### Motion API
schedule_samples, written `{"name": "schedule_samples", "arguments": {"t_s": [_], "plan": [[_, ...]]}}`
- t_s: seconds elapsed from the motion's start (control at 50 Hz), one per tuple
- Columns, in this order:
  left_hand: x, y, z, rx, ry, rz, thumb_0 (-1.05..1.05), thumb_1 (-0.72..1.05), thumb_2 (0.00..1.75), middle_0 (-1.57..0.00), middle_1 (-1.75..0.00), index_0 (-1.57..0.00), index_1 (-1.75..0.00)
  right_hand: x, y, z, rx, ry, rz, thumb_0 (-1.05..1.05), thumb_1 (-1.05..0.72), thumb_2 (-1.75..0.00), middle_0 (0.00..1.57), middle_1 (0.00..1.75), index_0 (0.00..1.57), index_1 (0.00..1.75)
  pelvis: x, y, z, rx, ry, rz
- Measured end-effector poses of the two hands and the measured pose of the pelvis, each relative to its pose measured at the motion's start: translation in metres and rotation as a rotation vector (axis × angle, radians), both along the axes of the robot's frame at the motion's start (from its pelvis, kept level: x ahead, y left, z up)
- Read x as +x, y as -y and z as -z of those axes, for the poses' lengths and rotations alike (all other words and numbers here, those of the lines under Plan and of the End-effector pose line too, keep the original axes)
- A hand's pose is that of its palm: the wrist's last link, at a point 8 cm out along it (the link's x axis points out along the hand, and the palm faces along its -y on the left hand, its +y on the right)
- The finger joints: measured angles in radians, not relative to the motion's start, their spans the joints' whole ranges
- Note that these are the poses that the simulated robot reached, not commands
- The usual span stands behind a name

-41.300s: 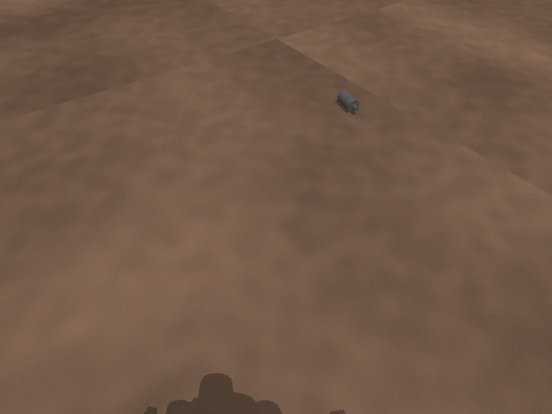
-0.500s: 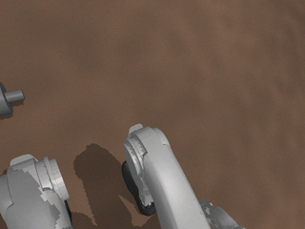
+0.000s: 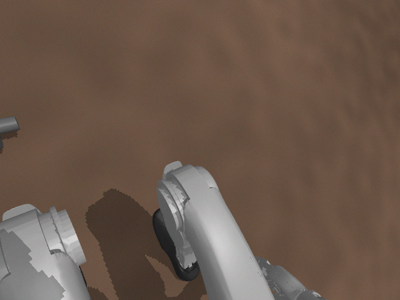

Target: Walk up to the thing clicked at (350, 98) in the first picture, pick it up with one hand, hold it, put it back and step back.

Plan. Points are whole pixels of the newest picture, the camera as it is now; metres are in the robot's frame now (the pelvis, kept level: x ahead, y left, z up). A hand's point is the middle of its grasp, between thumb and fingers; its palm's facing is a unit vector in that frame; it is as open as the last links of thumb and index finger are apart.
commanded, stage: close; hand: left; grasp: from above
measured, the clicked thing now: out of the picture +0.46 +0.29 -0.26
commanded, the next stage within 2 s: settle in 1.42 s
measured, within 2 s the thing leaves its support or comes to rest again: leaves its support in 1.84 s
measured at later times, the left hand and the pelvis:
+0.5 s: hand out of the picture +0.44 +0.30 -0.25, palm faces -0.43 -0.15 -0.89, open 11.6 cm; pelvis +0.00 +0.00 +0.00, yaw -1 degrees
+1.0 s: hand out of the picture +0.44 +0.31 -0.24, palm faces -0.43 -0.15 -0.89, open 11.1 cm; pelvis +0.00 +0.00 +0.00, yaw -1 degrees
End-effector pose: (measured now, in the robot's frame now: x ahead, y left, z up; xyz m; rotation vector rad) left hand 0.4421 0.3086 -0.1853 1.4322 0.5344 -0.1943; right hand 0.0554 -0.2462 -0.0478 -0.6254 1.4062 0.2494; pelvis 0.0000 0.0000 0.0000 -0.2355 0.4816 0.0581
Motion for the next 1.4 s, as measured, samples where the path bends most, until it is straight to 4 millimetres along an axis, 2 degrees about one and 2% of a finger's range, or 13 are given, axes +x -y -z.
{"name": "schedule_samples", "arguments": {"t_s": [0.22,0.6,1.06,1.4], "plan": [[0.0017,-0.0001,0.0024,-0.002,0.004,-0.003,0.00,-0.31,0.92,-0.21,-0.97,-0.23,-0.95,-0.0072,-0.0019,-0.0019,0.009,-0.021,-0.003,0.00,-0.90,-0.90,0.20,0.30,0.20,0.30,-0.0001,0.0003,-0.0004,-0.003,0.003,0.004],[0.0034,0.0023,-0.0003,-0.002,0.016,-0.008,0.00,-0.09,0.73,-0.38,-0.81,-0.40,-0.79,-0.0033,0.0022,-0.0077,-0.001,-0.006,-0.012,0.00,-0.90,-0.90,0.20,0.30,0.20,0.30,-0.0014,0.0009,-0.0034,-0.004,0.006,0.008],[0.0048,-0.0022,-0.0036,-0.006,0.012,-0.005,-0.01,-0.05,0.51,-0.53,-0.61,-0.55,-0.59,-0.0023,0.0003,-0.0082,-0.021,0.001,-0.010,0.00,-0.90,-0.90,0.20,0.30,0.20,0.30,-0.0029,-0.0009,-0.0043,-0.008,0.006,0.008],[0.0076,-0.0032,-0.0052,-0.001,0.013,-0.006,-0.01,-0.04,0.42,-0.63,-0.49,-0.64,-0.47,-0.0047,0.0005,-0.0076,-0.022,-0.007,-0.010,0.00,-0.90,-0.90,0.20,0.30,0.20,0.30,-0.0027,0.0002,-0.0041,-0.004,0.002,0.008]]}}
